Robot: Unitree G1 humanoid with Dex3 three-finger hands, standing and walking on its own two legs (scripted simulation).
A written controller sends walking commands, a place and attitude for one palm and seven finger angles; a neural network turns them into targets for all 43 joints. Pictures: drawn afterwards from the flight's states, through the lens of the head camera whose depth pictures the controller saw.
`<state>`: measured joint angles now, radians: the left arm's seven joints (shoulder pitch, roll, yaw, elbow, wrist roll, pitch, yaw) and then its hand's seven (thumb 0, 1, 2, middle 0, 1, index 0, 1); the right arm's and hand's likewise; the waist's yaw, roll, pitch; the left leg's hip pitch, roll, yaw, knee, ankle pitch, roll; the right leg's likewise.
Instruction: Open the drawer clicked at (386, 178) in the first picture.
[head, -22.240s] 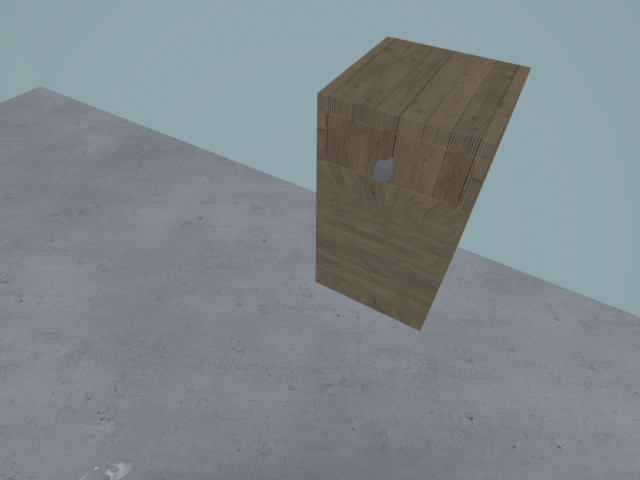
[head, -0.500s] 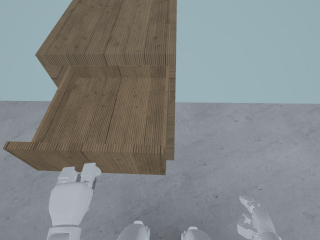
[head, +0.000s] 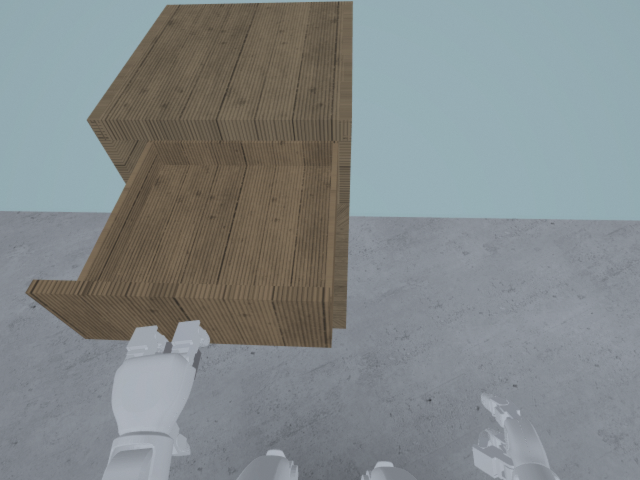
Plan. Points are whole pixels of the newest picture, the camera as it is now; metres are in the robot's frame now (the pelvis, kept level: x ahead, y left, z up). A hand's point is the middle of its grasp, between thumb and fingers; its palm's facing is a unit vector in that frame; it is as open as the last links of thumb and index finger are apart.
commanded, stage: lift the hand off the handle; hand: left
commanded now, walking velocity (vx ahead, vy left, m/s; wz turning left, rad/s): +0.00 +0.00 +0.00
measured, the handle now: (184, 347) +0.29 +0.21 -0.02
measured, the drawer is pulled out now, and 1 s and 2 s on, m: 0.30 0.30 0.30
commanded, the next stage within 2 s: none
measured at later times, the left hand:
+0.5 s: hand (175, 379) +0.25 +0.21 -0.03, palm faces -0.01 -0.09 -1.00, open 13.6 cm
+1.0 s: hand (152, 370) +0.25 +0.22 +0.01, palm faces +0.02 -0.11 -0.99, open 13.7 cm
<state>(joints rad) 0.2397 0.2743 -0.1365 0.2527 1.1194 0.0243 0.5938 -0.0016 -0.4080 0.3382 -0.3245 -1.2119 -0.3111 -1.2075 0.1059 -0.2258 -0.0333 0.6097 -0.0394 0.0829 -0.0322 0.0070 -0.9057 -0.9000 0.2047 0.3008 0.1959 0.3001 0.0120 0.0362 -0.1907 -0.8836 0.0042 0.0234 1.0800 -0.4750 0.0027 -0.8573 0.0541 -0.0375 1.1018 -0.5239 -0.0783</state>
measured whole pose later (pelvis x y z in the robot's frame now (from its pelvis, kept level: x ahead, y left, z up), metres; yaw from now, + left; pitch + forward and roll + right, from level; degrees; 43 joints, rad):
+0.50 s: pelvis +0.00 +0.01 +0.01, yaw +0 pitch +15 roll +0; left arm 0.18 0.26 -0.19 0.28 1.10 0.07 0.57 0.00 -0.49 0.30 -0.32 -1.20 -0.36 -1.22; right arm 0.13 -0.20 -0.02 0.63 -0.03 0.10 -0.03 0.01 -0.91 -0.90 0.21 0.30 0.20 0.30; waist 0.01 0.05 -0.18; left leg -0.83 0.00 0.03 1.04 -0.46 0.02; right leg -0.80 0.05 -0.03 1.05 -0.50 -0.06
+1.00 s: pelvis +0.02 +0.02 +0.03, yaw +0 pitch +11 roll +0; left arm 0.26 0.29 -0.19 0.13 1.07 0.11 0.49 0.00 -0.49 0.30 -0.32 -1.20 -0.34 -1.22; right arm 0.12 -0.22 -0.01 0.58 -0.02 0.12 -0.01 0.01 -0.91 -0.90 0.20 0.30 0.20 0.30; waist 0.04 0.05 -0.16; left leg -0.68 -0.01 0.03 0.92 -0.44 0.03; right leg -0.64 0.04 -0.02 0.93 -0.48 -0.05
